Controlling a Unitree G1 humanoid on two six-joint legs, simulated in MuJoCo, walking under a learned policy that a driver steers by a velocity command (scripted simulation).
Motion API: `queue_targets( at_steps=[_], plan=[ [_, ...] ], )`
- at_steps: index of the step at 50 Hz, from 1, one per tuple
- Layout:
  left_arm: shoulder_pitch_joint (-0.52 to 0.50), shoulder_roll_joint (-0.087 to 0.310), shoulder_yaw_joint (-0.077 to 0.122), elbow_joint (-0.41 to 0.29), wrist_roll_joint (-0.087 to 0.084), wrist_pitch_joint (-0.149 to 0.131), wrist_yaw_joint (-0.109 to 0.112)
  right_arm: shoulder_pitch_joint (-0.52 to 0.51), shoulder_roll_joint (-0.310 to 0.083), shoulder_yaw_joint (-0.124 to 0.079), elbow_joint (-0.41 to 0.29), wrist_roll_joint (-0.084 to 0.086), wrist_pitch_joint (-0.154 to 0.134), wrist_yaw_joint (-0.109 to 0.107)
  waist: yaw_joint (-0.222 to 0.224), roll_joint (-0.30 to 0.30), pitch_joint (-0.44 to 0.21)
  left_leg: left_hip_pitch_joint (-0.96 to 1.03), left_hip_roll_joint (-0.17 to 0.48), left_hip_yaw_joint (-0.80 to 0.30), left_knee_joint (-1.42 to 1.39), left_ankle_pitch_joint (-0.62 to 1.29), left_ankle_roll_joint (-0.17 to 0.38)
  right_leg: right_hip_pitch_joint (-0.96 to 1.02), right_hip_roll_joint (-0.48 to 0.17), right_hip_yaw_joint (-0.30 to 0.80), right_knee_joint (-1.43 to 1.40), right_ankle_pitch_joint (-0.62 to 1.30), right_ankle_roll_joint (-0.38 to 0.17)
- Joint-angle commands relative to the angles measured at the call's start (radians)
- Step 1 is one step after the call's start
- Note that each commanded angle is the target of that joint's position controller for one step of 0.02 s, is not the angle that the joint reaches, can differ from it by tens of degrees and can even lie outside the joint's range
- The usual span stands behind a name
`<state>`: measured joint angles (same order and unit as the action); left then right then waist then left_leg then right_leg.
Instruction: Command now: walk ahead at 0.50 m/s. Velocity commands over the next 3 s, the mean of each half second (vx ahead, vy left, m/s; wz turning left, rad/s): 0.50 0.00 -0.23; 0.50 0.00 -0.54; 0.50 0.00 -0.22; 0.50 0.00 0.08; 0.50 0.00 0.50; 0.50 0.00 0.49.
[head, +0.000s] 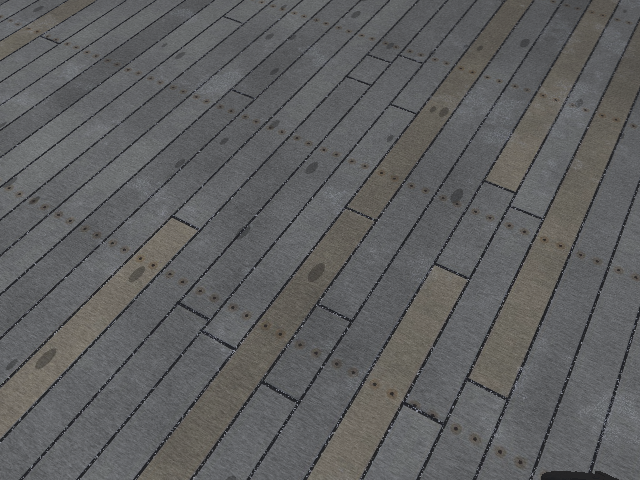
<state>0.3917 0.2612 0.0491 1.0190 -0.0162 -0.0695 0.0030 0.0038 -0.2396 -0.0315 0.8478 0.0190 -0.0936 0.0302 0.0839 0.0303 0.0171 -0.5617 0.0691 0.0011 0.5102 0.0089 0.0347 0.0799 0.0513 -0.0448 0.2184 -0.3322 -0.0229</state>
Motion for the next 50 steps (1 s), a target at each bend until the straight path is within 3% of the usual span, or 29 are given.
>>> queue_targets(
  at_steps=[1,2,3,4,5,6,7,9,11,13,16,19,24,27,28,29,30,31,32,33,34,35,36,39,41,44,47,50],
  plan=[
    [-0.018,0.174,0.036,-0.038,0.000,0.012,0.006,0.079,-0.152,-0.050,-0.038,0.002,-0.021,0.006,-0.127,-0.109,-0.043,0.186,-0.053,0.042,-0.043,-0.079,0.054,-0.002,-0.278,0.094,0.189,0.744,-0.126],
    [-0.019,0.144,0.023,-0.051,0.009,0.014,0.007,0.263,-0.208,-0.076,0.017,-0.001,-0.020,-0.002,-0.201,-0.092,-0.166,0.456,-0.029,0.016,-0.017,-0.060,0.094,-0.112,-0.223,0.054,0.407,0.740,-0.096],
    [0.064,0.055,-0.008,-0.080,0.023,0.000,-0.001,0.425,-0.313,-0.102,0.046,-0.024,-0.016,-0.010,-0.200,0.088,-0.342,0.874,0.232,-0.361,-0.006,-0.115,0.230,-0.476,-0.104,-0.002,0.798,0.398,-0.030],
    [0.092,0.011,-0.023,-0.064,0.009,-0.025,-0.007,0.457,-0.275,-0.092,0.062,-0.013,-0.008,-0.007,-0.193,0.235,-0.434,1.011,0.349,-0.731,-0.175,-0.261,0.323,-0.715,0.017,0.087,1.032,-0.220,-0.002],
    [0.004,0.127,0.005,-0.083,-0.019,-0.046,-0.011,0.390,-0.204,-0.067,0.052,-0.006,-0.010,-0.006,-0.199,0.157,-0.303,0.918,0.308,-0.644,-0.207,-0.321,0.268,-0.822,-0.049,0.167,1.120,-0.212,-0.027],
    [-0.079,0.147,0.011,-0.108,-0.035,-0.058,-0.011,0.304,-0.165,-0.056,0.029,-0.010,-0.010,-0.009,-0.177,0.110,-0.186,0.775,0.271,-0.491,-0.224,-0.267,0.229,-0.844,-0.103,0.140,1.107,-0.125,-0.041],
    [-0.111,0.136,0.012,-0.109,-0.030,-0.056,-0.005,0.230,-0.134,-0.046,0.017,-0.018,-0.013,-0.008,-0.144,0.035,-0.105,0.624,0.236,-0.371,-0.263,-0.180,0.207,-0.806,-0.148,0.121,1.043,-0.041,-0.038],
    [-0.086,0.104,0.020,-0.095,-0.016,-0.025,0.002,0.176,-0.092,-0.034,0.018,-0.032,-0.023,-0.004,-0.088,0.051,-0.049,0.459,0.183,-0.234,-0.331,-0.113,0.173,-0.691,-0.194,0.134,0.951,0.043,-0.030],
    [-0.068,0.061,0.017,-0.092,-0.017,0.001,0.003,0.192,-0.106,-0.039,0.038,-0.033,-0.031,-0.005,-0.069,0.046,-0.022,0.394,0.174,-0.150,-0.376,-0.052,0.179,-0.673,-0.196,0.140,0.916,0.078,-0.019],
    [-0.113,0.063,0.022,-0.114,-0.014,0.011,0.006,0.215,-0.130,-0.047,0.054,-0.039,-0.035,-0.016,-0.070,0.029,0.007,0.395,0.174,-0.086,-0.400,-0.002,0.181,-0.738,-0.191,0.163,0.849,0.160,-0.006],
    [-0.186,0.060,0.025,-0.145,-0.005,0.006,-0.003,0.226,-0.140,-0.049,0.061,-0.038,-0.033,-0.033,-0.082,0.023,0.023,0.418,0.152,0.015,-0.413,0.042,0.155,-0.770,-0.173,0.159,0.675,0.335,0.002],
    [-0.295,0.037,0.013,-0.184,0.001,0.001,-0.021,0.252,-0.154,-0.049,0.068,-0.030,-0.028,-0.045,-0.120,0.013,0.050,0.433,0.142,0.095,-0.430,0.042,0.132,-0.733,-0.159,0.084,0.514,0.448,-0.001],
    [-0.420,0.033,0.005,-0.269,-0.003,0.003,-0.053,0.338,-0.175,-0.060,0.099,-0.014,0.008,-0.052,-0.155,-0.001,0.082,0.657,0.211,0.142,-0.340,0.168,0.117,-0.822,-0.142,0.033,0.406,0.342,-0.038],
    [-0.373,0.072,0.025,-0.295,-0.006,0.007,-0.071,0.303,-0.213,-0.072,0.078,-0.009,0.034,-0.063,-0.098,0.048,0.019,0.707,0.223,0.185,-0.167,0.587,0.084,-0.687,-0.069,-0.050,0.401,0.191,-0.086],
    [-0.282,0.103,0.043,-0.281,-0.008,0.010,-0.071,0.291,-0.223,-0.075,0.069,-0.011,0.044,-0.068,-0.045,0.064,-0.038,0.691,0.212,0.200,-0.029,0.723,0.070,-0.562,-0.026,-0.076,0.403,0.154,-0.109],
    [-0.127,0.156,0.074,-0.245,-0.011,0.011,-0.064,0.275,-0.221,-0.072,0.057,-0.009,0.050,-0.072,0.038,0.046,-0.120,0.609,0.173,0.223,0.180,0.712,0.039,-0.336,0.015,-0.073,0.342,0.202,-0.146],
    [0.029,0.251,0.110,-0.216,-0.010,0.021,-0.040,0.291,-0.199,-0.060,0.031,-0.024,0.041,-0.072,0.089,-0.079,-0.224,0.356,0.124,0.228,0.498,0.389,-0.006,-0.025,-0.124,0.170,0.312,0.197,-0.213],
    [0.008,0.327,0.117,-0.224,-0.015,0.015,-0.036,0.392,-0.036,-0.012,-0.013,-0.047,0.004,-0.046,-0.037,-0.294,-0.322,-0.090,-0.105,0.098,0.826,-0.565,-0.064,0.302,-0.363,0.748,0.204,0.050,-0.411],
    [0.047,0.243,0.093,-0.238,-0.004,0.010,-0.035,0.268,-0.130,-0.028,-0.030,-0.001,-0.043,-0.029,0.041,-0.182,-0.373,-0.214,-0.096,-0.094,0.910,-0.591,-0.037,0.346,-0.382,0.858,0.084,-0.006,-0.403],
    [0.001,0.194,0.081,-0.238,0.002,0.000,-0.031,0.180,-0.164,-0.038,-0.060,0.030,-0.066,-0.022,0.043,-0.145,-0.231,-0.289,-0.044,-0.094,0.882,-0.494,-0.010,0.249,-0.352,0.701,0.074,0.077,-0.350],
    [-0.072,0.163,0.071,-0.255,-0.001,-0.006,-0.031,0.167,-0.159,-0.037,-0.059,0.018,-0.074,-0.028,-0.003,-0.047,-0.155,-0.243,0.003,-0.090,0.792,-0.407,-0.002,0.094,-0.307,0.576,0.073,0.178,-0.313],
    [-0.143,0.131,0.062,-0.275,0.001,-0.007,-0.031,0.166,-0.165,-0.046,-0.049,-0.008,-0.070,-0.036,-0.045,-0.017,-0.098,-0.168,0.031,-0.083,0.704,-0.364,-0.012,-0.054,-0.269,0.481,0.058,0.283,-0.290],
    [-0.176,0.113,0.054,-0.292,0.011,-0.007,-0.027,0.186,-0.170,-0.053,-0.051,-0.017,-0.056,-0.037,-0.080,-0.034,-0.084,-0.094,0.050,-0.090,0.663,-0.337,-0.021,-0.145,-0.245,0.437,0.034,0.347,-0.286],
    [-0.167,0.145,0.061,-0.299,0.005,-0.010,-0.012,0.183,-0.134,-0.052,-0.072,-0.033,-0.022,-0.041,-0.106,-0.047,-0.051,-0.046,0.047,-0.062,0.520,-0.283,-0.071,-0.273,-0.211,0.358,-0.005,0.452,-0.289],
    [-0.134,0.174,0.069,-0.295,0.001,-0.008,0.002,0.105,-0.117,-0.046,-0.104,-0.037,-0.016,-0.044,-0.085,-0.057,-0.024,-0.055,0.026,-0.046,0.370,-0.161,-0.097,-0.314,-0.179,0.312,-0.011,0.460,-0.268],
    [-0.093,0.176,0.071,-0.289,-0.006,0.003,0.012,-0.003,-0.089,-0.033,-0.138,-0.031,-0.022,-0.035,-0.039,-0.093,-0.014,0.020,-0.028,-0.035,0.128,0.045,-0.098,-0.352,-0.123,0.268,0.011,0.372,-0.211],
    [-0.042,0.173,0.071,-0.272,-0.011,0.010,0.012,-0.074,-0.106,-0.035,-0.173,-0.014,-0.029,-0.024,-0.009,-0.115,-0.011,0.061,-0.057,-0.047,0.026,0.100,-0.088,-0.318,-0.145,0.326,0.042,0.294,-0.190],
    [-0.028,0.161,0.068,-0.267,-0.009,0.019,0.020,-0.065,-0.146,-0.046,-0.183,-0.011,-0.043,-0.012,-0.024,-0.133,-0.020,0.067,-0.057,-0.075,-0.035,0.020,-0.059,-0.202,-0.192,0.409,0.132,0.275,-0.176]
  ],
)
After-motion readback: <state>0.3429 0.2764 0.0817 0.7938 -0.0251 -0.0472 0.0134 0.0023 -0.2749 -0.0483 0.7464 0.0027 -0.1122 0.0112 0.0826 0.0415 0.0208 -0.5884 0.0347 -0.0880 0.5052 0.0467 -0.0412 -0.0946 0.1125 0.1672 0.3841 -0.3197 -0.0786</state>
